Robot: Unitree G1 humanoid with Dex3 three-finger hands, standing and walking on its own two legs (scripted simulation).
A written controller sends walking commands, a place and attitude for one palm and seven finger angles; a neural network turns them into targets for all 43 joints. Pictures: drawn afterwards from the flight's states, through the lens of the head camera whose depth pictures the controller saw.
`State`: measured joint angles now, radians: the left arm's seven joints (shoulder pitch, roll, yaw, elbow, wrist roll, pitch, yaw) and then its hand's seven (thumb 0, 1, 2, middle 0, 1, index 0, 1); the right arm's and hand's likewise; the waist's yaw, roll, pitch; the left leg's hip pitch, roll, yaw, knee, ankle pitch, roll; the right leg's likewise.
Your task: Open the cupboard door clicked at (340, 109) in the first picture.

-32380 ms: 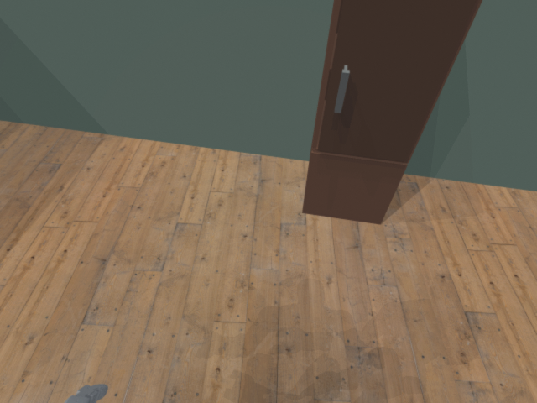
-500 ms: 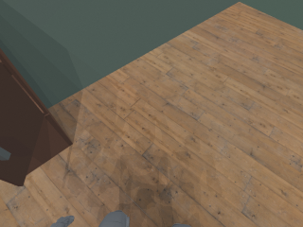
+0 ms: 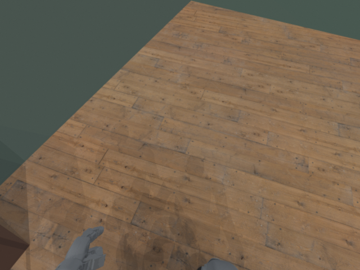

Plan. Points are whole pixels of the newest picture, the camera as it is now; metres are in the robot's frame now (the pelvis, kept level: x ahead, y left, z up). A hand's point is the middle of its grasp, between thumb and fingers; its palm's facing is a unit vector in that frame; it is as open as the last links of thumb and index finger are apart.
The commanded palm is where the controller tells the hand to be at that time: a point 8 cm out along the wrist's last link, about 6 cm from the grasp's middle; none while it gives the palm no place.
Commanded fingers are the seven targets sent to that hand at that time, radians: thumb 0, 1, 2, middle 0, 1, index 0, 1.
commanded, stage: walk to a spot facing it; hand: left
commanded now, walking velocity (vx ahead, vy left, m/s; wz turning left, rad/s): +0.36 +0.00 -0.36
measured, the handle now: out of the picture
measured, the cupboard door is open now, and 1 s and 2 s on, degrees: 51 51 51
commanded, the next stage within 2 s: turn to face it in 1.06 s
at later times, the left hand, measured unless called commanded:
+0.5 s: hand (107, 220) +0.26 +0.20 -0.16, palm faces -0.11 -0.98 -0.18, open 7.4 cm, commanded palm none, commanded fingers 0.00 0.90 0.90 -0.20 -0.30 -0.20 -0.30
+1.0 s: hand (163, 133) +0.53 +0.06 -0.14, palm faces -0.24 -0.95 -0.21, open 7.1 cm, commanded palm none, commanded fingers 0.00 0.90 0.90 -0.20 -0.30 -0.20 -0.30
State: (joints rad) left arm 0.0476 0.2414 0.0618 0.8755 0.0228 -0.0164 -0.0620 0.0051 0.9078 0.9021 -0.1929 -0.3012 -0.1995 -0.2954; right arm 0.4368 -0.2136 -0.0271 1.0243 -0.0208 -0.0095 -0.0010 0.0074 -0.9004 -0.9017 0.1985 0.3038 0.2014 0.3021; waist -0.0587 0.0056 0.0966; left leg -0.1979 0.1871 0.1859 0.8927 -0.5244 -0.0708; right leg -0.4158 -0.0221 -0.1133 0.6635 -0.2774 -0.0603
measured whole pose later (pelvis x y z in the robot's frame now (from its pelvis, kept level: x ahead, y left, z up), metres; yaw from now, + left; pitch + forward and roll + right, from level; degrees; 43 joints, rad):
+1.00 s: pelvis +0.42 -0.11 +0.03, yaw -15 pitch +1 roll +1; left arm 0.22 0.19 0.06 1.03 0.01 -0.07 0.00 -0.01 0.95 0.90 -0.20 -0.30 -0.20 -0.30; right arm 0.26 -0.16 -0.05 1.05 -0.03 -0.02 0.01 0.01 -0.91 -0.90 0.19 0.30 0.20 0.30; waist -0.03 -0.01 0.04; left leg -0.52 0.13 0.09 0.93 -0.27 -0.04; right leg -0.15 0.03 -0.12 0.36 -0.23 -0.08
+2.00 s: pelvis +0.67 -0.18 +0.00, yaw +15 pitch +1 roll +1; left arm 0.20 0.26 0.06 0.92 0.02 0.06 0.02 0.01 0.90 0.90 -0.20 -0.30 -0.20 -0.30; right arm 0.10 -0.26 -0.06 0.87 -0.03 0.02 0.02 0.00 -0.91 -0.90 0.19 0.30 0.20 0.30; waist 0.00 -0.06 0.10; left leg -0.36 0.01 0.07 0.65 -0.32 0.02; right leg -0.40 -0.12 -0.10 1.03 -0.56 0.07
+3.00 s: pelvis +0.76 -0.25 +0.02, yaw +51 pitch +1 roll +2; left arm 0.17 0.21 0.04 0.85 0.02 0.02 0.02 0.00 0.91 0.90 -0.20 -0.30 -0.20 -0.30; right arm 0.16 -0.27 -0.09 0.92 -0.02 0.08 0.02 0.01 -0.90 -0.90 0.20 0.30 0.20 0.30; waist -0.03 0.02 0.10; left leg -0.51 -0.01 0.00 1.11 -0.48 -0.05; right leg -0.25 -0.09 -0.09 0.55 -0.32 0.01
